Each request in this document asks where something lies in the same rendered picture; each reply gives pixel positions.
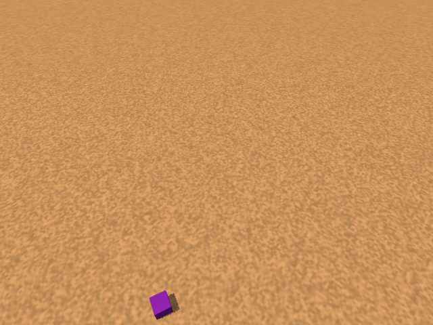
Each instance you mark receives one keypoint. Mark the cube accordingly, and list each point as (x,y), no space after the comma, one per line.
(160,304)

